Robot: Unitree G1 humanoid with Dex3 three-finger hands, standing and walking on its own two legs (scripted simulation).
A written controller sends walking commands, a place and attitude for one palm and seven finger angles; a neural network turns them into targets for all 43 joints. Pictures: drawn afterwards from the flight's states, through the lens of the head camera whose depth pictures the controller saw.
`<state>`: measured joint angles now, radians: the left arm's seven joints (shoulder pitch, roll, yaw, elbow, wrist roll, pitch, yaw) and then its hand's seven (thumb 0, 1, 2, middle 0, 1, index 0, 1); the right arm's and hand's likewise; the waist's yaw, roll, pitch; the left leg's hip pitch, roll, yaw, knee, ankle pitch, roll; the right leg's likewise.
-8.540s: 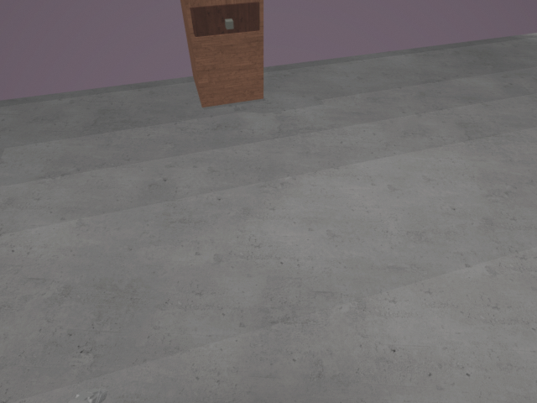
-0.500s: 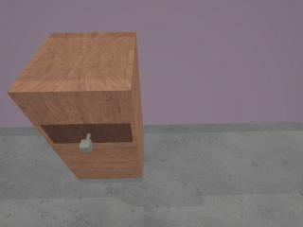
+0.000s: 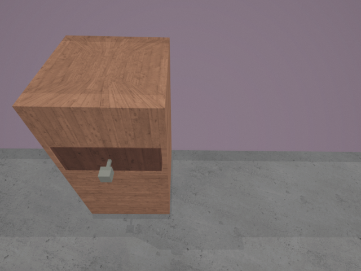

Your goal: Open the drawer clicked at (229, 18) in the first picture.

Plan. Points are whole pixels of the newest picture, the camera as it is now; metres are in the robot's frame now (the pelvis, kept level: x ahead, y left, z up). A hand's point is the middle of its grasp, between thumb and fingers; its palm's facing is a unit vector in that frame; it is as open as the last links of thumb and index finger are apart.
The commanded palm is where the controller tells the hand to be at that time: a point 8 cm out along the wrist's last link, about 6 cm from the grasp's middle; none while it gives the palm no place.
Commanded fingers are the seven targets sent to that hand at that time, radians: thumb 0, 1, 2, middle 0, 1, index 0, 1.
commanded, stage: look again from close up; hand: left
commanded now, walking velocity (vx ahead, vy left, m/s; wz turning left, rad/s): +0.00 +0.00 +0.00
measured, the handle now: (107, 169) +0.48 +0.30 -0.22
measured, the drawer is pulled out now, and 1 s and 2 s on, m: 0.00 0.00 0.00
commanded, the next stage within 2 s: shuffle to correct the standing spot in 0.30 s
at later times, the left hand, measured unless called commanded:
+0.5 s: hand out of the picture +0.00 +0.20 -0.17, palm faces +0.01 -0.98 -0.22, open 7.4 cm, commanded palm none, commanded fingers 0.00 0.90 0.90 -0.20 -0.30 -0.20 -0.30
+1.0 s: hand out of the picture -0.02 +0.22 -0.17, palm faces +0.05 -0.97 -0.24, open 7.4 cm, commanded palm none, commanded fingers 0.00 0.90 0.90 -0.20 -0.30 -0.20 -0.30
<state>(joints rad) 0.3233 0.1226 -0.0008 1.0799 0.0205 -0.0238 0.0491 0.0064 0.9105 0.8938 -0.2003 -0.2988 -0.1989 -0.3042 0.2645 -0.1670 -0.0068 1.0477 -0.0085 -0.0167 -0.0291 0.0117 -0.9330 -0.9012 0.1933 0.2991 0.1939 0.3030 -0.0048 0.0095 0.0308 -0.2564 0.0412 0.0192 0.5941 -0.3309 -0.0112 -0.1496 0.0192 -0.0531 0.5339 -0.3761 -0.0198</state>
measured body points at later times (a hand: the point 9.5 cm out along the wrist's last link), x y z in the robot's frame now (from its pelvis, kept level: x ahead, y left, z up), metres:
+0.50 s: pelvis +0.00 +0.02 +0.00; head +0.02 +0.02 +0.45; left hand +0.00 +0.25 -0.15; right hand +0.00 -0.20 -0.15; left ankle -0.01 +0.12 -0.73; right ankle -0.06 -0.10 -0.73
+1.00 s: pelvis -0.04 +0.03 -0.01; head -0.04 +0.02 +0.44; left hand -0.02 +0.27 -0.15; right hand +0.03 -0.20 -0.16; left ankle -0.01 +0.12 -0.73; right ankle -0.06 -0.07 -0.73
